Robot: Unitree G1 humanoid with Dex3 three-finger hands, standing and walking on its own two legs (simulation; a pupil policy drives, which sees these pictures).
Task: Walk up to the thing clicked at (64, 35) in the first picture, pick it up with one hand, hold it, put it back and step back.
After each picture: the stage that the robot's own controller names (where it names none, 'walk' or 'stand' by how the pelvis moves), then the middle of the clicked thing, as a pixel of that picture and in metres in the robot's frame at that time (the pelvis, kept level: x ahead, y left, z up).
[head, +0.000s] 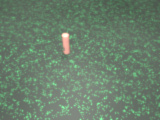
stand; (66, 44) +1.34 +0.17 -0.65
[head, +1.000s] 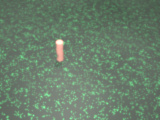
walk; (59, 51) +1.22 +0.16 -0.65
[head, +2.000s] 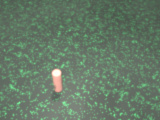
walk; (57, 81) +0.79 +0.17 -0.65
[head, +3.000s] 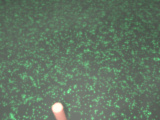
walk; (60, 114) +0.50 +0.22 -0.63
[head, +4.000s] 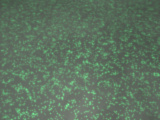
stand; out of the picture +0.38 +0.18 -0.65
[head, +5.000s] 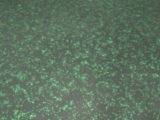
stand; out of the picture +0.36 +0.19 -0.66
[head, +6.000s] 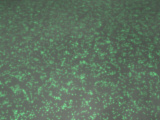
stand; out of the picture +0.38 +0.20 -0.66
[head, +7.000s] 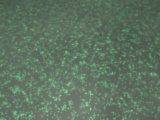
stand; out of the picture +0.37 +0.20 -0.66
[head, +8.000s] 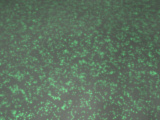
go down; out of the picture +0.36 +0.20 -0.66
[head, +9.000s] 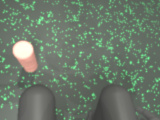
go down; (27, 59) +0.45 +0.22 -0.29
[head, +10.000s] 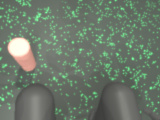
approach; (24, 57) +0.45 +0.23 -0.26
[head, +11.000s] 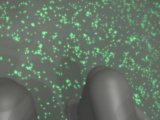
close in; out of the picture +0.43 +0.27 -0.16
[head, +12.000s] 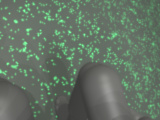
close; out of the picture +0.43 +0.28 -0.16
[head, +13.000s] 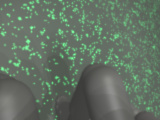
lift; out of the picture +0.39 +0.27 -0.16
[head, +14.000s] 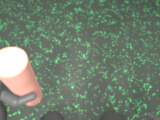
lift; (23, 83) +0.32 +0.18 +0.04
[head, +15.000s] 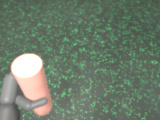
hold; (36, 89) +0.31 +0.15 +0.06
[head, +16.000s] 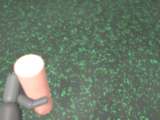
hold; (37, 89) +0.31 +0.15 +0.04
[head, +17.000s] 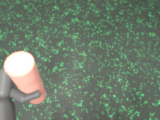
crouch; (29, 82) +0.35 +0.17 -0.02
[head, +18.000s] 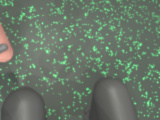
lower; out of the picture +0.47 +0.23 -0.04
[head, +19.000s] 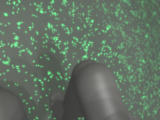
lower; out of the picture +0.45 +0.27 -0.16
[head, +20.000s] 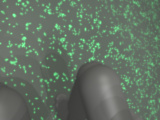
lower; out of the picture +0.43 +0.28 -0.16
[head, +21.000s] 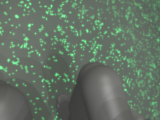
lower; out of the picture +0.42 +0.28 -0.16
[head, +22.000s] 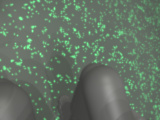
lower; out of the picture +0.41 +0.27 -0.15
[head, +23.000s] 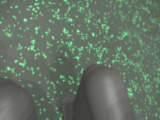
open; out of the picture +0.41 +0.25 -0.16
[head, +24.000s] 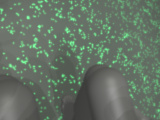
stand; out of the picture +0.41 +0.25 -0.17
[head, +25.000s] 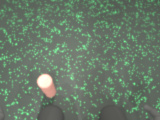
walk; (47, 87) +0.42 +0.18 -0.43
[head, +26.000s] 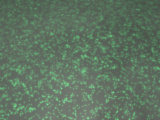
stand; out of the picture +0.37 +0.16 -0.60
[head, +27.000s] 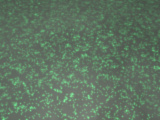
stand; out of the picture +0.37 +0.16 -0.60
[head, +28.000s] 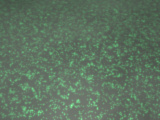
stand; out of the picture +0.40 +0.14 -0.65
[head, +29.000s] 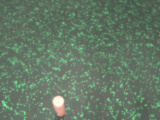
walk; (59, 106) +0.44 +0.13 -0.64
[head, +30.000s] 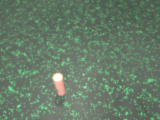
walk; (59, 85) +0.66 +0.20 -0.63
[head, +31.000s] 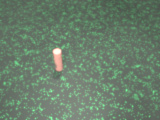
stand; (58, 60) +0.99 +0.23 -0.63
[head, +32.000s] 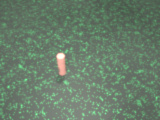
stand; (61, 64) +0.97 +0.20 -0.65
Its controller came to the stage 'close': yes
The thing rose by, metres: 0.68
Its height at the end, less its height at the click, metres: +0.00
